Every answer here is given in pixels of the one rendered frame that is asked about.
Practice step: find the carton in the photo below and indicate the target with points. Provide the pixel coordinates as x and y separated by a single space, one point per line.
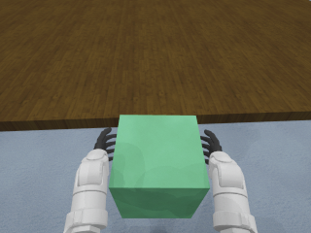
158 168

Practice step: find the robot right hand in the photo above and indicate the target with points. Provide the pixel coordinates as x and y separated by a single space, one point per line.
214 144

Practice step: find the right robot forearm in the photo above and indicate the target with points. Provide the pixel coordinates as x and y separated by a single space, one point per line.
232 211

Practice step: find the left robot forearm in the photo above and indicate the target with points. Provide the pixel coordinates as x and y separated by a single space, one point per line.
88 209

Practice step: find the robot left hand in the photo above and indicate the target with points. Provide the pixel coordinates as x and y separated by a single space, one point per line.
102 139

